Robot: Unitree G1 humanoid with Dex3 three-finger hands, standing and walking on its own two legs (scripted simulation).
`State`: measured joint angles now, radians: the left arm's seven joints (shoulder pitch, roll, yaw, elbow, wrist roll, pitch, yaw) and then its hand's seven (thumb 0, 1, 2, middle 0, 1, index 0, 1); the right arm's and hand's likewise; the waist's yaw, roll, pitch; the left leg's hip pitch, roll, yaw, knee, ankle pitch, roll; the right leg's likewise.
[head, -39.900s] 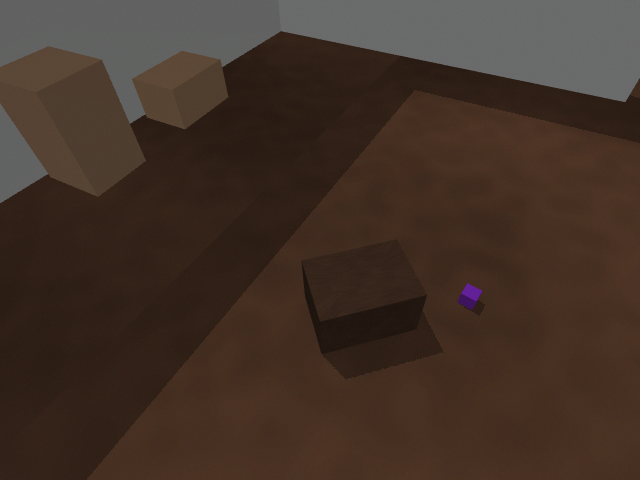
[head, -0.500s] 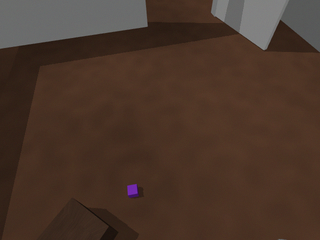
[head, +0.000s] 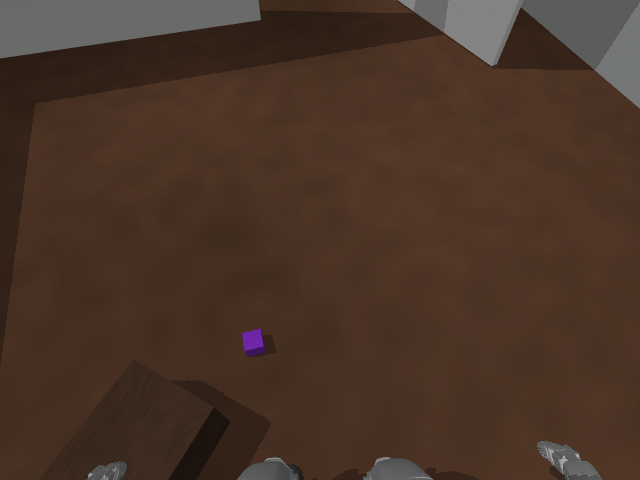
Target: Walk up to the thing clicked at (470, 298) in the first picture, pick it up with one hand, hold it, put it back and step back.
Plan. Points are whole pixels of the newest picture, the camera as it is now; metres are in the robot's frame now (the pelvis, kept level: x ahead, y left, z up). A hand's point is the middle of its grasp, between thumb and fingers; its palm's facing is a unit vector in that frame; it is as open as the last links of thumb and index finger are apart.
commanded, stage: step back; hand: left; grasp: from above
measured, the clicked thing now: (253, 342) +0.53 +0.22 -0.73
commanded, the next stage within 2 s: none
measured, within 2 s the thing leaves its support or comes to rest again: neither
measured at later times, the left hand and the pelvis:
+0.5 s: hand out of the picture -0.02 +0.26 -0.14, palm faces +0.07 -0.92 -0.39, open 7.4 cm; pelvis -0.14 -0.01 -0.01, yaw +6 degrees
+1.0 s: hand out of the picture -0.27 +0.23 -0.15, palm faces -0.01 -0.92 -0.40, open 7.4 cm; pelvis -0.32 -0.04 -0.01, yaw +0 degrees
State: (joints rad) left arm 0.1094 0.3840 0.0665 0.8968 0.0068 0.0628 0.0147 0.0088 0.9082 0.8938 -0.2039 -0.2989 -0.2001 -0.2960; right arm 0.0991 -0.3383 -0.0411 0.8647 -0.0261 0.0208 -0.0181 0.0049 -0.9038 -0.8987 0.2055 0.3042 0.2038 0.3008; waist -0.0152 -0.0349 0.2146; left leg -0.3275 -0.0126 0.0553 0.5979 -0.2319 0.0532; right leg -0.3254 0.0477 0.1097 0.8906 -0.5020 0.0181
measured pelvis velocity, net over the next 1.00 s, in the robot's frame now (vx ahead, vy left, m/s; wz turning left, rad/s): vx -0.32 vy -0.04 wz -0.01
